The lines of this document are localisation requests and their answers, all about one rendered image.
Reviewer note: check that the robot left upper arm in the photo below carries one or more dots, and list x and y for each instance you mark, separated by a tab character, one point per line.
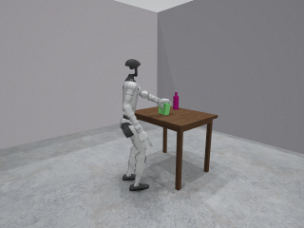
143	94

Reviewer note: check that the table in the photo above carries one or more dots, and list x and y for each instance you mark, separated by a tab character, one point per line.
179	120

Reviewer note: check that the left robot forearm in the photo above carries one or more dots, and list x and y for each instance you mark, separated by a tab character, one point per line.
154	99

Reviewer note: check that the right robot forearm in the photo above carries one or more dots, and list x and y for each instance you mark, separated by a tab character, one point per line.
131	116

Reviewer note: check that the robot head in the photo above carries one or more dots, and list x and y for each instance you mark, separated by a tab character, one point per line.
132	64

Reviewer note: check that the robot left hand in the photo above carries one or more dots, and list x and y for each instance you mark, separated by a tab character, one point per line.
165	101

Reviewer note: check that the sponge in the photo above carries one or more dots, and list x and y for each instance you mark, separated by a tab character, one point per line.
165	109

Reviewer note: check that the robot right hand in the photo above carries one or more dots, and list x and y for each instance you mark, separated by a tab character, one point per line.
143	137

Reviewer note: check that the left robot shin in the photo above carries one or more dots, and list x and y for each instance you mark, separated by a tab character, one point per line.
131	164

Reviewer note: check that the robot right upper arm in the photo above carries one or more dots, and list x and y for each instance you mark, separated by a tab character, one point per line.
130	89

